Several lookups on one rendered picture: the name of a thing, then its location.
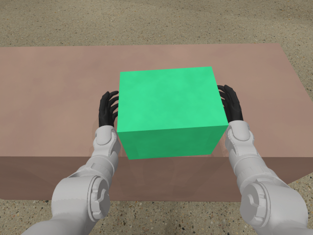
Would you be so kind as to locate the right robot forearm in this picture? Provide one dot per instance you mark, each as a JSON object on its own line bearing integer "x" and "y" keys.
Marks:
{"x": 246, "y": 162}

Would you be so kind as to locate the robot right hand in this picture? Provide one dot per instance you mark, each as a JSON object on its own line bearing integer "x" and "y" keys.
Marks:
{"x": 231, "y": 103}

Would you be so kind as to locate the carton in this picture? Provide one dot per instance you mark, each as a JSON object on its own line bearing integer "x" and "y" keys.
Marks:
{"x": 169, "y": 113}

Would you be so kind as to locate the robot left hand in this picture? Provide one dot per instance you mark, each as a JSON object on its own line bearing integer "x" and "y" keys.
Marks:
{"x": 106, "y": 115}

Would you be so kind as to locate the left robot upper arm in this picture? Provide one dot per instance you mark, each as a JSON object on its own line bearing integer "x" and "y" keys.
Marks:
{"x": 78, "y": 203}

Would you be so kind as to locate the left robot forearm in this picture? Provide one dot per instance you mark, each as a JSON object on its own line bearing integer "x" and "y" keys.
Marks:
{"x": 104, "y": 159}

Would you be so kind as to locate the pedestal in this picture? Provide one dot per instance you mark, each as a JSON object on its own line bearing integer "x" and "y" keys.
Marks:
{"x": 49, "y": 112}

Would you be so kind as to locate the right robot upper arm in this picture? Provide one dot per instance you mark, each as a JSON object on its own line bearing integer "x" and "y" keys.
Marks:
{"x": 274, "y": 210}

